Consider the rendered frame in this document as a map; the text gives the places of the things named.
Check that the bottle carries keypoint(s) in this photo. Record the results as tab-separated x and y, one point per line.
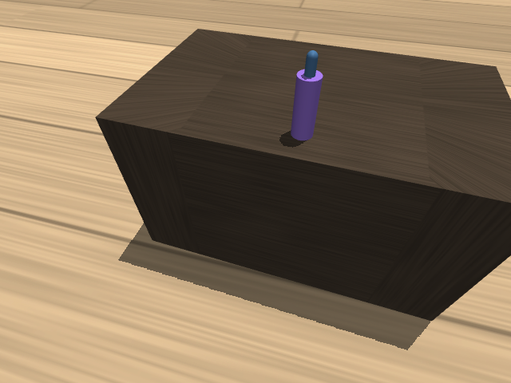
307	91

